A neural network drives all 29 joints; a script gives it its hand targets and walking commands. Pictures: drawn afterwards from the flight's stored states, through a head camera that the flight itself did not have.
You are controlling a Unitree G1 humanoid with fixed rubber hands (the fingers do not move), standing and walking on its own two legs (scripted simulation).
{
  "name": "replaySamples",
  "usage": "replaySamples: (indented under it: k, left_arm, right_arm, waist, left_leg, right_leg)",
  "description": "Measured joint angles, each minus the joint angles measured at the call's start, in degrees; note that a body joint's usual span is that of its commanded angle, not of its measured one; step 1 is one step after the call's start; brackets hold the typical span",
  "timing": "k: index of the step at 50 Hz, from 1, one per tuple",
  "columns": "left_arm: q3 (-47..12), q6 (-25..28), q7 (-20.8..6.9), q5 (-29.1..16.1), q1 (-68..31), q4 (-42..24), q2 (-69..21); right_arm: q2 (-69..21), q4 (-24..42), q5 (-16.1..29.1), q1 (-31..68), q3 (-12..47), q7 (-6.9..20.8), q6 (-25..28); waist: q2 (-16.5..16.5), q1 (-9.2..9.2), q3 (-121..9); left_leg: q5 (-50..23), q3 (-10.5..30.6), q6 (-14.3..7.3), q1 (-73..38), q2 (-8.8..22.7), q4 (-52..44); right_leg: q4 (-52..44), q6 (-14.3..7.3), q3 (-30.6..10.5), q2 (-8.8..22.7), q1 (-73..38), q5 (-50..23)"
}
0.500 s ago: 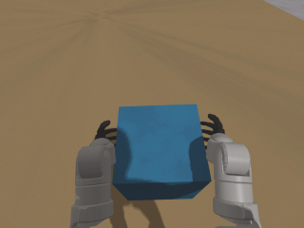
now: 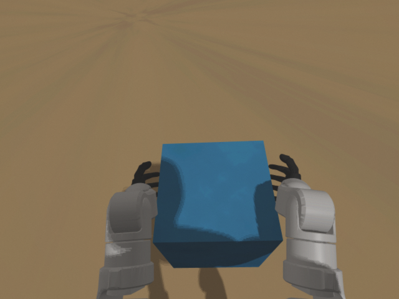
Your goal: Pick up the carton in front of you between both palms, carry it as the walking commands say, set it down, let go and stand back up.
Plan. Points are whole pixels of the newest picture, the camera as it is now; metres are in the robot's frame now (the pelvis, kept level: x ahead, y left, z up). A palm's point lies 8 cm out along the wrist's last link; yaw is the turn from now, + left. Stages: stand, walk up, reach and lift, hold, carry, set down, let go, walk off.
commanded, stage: carry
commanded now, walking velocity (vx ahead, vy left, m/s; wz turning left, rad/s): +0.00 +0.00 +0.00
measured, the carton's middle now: (214, 210) +0.32 -0.01 -0.02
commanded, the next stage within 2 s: none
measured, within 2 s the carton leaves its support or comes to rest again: neither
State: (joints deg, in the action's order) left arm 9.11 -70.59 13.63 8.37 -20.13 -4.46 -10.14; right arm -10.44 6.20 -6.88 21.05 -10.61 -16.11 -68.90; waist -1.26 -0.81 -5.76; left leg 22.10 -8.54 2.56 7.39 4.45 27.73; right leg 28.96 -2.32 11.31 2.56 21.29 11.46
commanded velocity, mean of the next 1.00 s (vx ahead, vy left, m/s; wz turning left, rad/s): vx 0.00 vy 0.00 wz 0.00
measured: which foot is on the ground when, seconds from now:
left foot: down 0.00-1.00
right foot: down 0.00-1.00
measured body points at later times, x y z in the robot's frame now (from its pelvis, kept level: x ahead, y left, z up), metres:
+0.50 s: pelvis +0.02 +0.03 +0.00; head +0.02 +0.04 +0.45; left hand +0.32 +0.18 +0.07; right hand +0.33 -0.11 +0.09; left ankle -0.12 +0.11 -0.73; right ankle +0.04 -0.10 -0.73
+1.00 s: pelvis -0.02 +0.02 -0.01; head -0.04 +0.02 +0.44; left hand +0.27 +0.17 +0.03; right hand +0.28 -0.12 +0.04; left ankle -0.12 +0.11 -0.74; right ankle +0.04 -0.10 -0.74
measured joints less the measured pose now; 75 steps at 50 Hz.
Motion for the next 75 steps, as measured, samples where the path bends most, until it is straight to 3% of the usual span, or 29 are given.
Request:
replaySamples:
  k: [10, 16, 20, 22, 26, 31, 34, 37, 54, 57, 61, 64, 69, 75]
  left_arm:
    - [-1.0, -0.5, 0.9, -0.2, 0.6, -4.6, 0.2]
    - [-1.3, -1.2, 1.7, -0.7, 1.0, -4.1, 0.3]
    - [-1.6, -1.4, 2.1, -0.7, 0.1, -2.7, 0.0]
    - [-1.2, -1.2, 1.6, -0.3, -0.4, -2.4, -0.1]
    - [-0.9, -1.0, 0.7, 0.1, 1.0, -3.1, 0.3]
    - [-1.7, -0.9, 1.8, -0.7, 1.4, -1.5, 0.4]
    - [-1.7, -0.1, 1.3, -0.3, 1.0, 0.4, 0.3]
    - [-1.0, 2.2, 0.2, 0.7, 0.9, 2.2, 0.3]
    - [-3.2, 15.7, -1.0, 2.0, 6.0, 11.7, 1.6]
    - [-2.4, 19.1, -3.3, 3.4, 6.2, 14.6, 1.7]
    - [-0.5, 23.7, -8.5, 5.7, 6.5, 17.4, 1.7]
    - [0.9, 26.7, -10.4, 7.0, 6.0, 19.6, 1.6]
    - [2.7, 29.8, -11.2, 7.9, 4.5, 21.9, 1.3]
    - [2.0, 29.3, -10.7, 6.6, 4.9, 19.3, 1.4]
  right_arm:
    - [-0.2, 2.0, -0.5, 0.4, 0.4, 1.6, 1.0]
    - [0.1, 1.3, -0.7, -0.3, 0.6, 2.2, 0.8]
    - [0.3, 1.4, -0.6, -0.8, -0.1, 2.2, 0.5]
    - [0.1, 1.4, -0.7, -0.4, -0.4, 2.0, 0.6]
    - [0.0, 0.5, -0.5, -0.3, 0.9, 1.5, 0.7]
    - [0.4, -0.7, -0.6, -1.1, 0.4, 2.0, 0.8]
    - [0.5, -1.5, -0.7, -1.5, 0.3, 2.0, 1.4]
    - [0.4, -3.4, -1.5, -1.4, 0.5, 2.5, 3.6]
    - [1.5, -14.3, -4.1, -5.3, 2.8, 5.0, 17.3]
    - [1.6, -17.3, -5.7, -5.4, 2.0, 7.0, 20.6]
    - [1.7, -20.0, -8.2, -5.7, -0.2, 11.9, 25.2]
    - [1.5, -22.3, -9.4, -5.3, -1.6, 13.8, 28.2]
    - [1.2, -24.4, -10.2, -4.1, -3.1, 14.5, 31.2]
    - [1.4, -21.4, -8.8, -4.7, -2.2, 13.9, 30.4]
  waist:
    - [1.4, 0.56, 1.1]
    - [1.0, 1.29, 0.6]
    - [0.9, 0.98, -0.1]
    - [1.1, 0.63, -0.1]
    - [1.4, 0.64, 0.3]
    - [0.2, 1.07, 0.9]
    - [0.0, 0.87, 0.2]
    - [0.5, 0.76, 0.0]
    - [0.7, 0.42, 0.7]
    - [0.9, 0.36, 0.3]
    - [1.1, 0.43, 0.0]
    - [1.2, 0.54, 0.0]
    - [1.2, 0.77, 0.2]
    - [1.1, 0.84, 0.1]
  left_leg:
    - [-2.2, -0.1, -0.2, -1.2, -0.2, -2.2]
    - [-2.4, -0.4, -0.2, 1.1, 0.3, 5.6]
    - [-1.1, 0.2, -0.3, -3.5, -1.1, -3.6]
    - [-0.3, 0.0, -1.5, -4.4, -1.6, -6.4]
    - [2.2, -0.5, -2.8, -3.7, -1.6, -3.0]
    - [1.9, -0.4, -1.4, 0.0, -0.4, 5.5]
    - [2.6, -0.2, -1.6, -1.7, -1.1, 1.3]
    - [4.0, -0.5, -2.9, -1.4, -1.6, 0.7]
    - [3.2, -1.4, -3.1, 1.7, -1.2, 5.4]
    - [2.5, -1.5, -3.2, 2.0, -1.4, 5.2]
    - [1.8, -1.6, -3.4, 2.5, -1.6, 5.1]
    - [1.3, -1.7, -3.6, 2.7, -1.7, 5.1]
    - [0.6, -1.8, -3.8, 3.3, -2.0, 5.0]
    - [0.4, -1.9, -4.0, 4.3, -2.2, 5.5]
  right_leg:
    - [0.8, 0.4, -1.3, 0.1, 0.3, -2.5]
    - [-3.0, 1.0, -1.0, 0.0, -3.4, -0.8]
    - [-1.3, 1.2, -1.7, 0.6, -2.4, -1.3]
    - [1.4, 1.5, -1.8, 1.1, -0.7, -0.9]
    - [1.0, 2.0, -1.4, 0.8, -1.3, 1.3]
    - [1.4, 1.8, -0.9, 0.8, -1.7, 1.0]
    - [1.5, 1.9, -1.1, 1.1, -1.3, 1.1]
    - [3.1, 2.5, -1.3, 1.7, 0.1, 2.2]
    - [3.7, 1.7, -1.5, 2.1, 1.6, -0.6]
    - [3.0, 1.6, -1.5, 2.2, 1.6, -1.6]
    - [2.1, 1.6, -1.6, 2.3, 1.7, -2.7]
    - [1.5, 1.6, -1.7, 2.5, 1.7, -3.5]
    - [0.8, 1.6, -1.9, 2.6, 2.0, -4.6]
    - [0.6, 1.7, -1.9, 2.9, 2.6, -5.2]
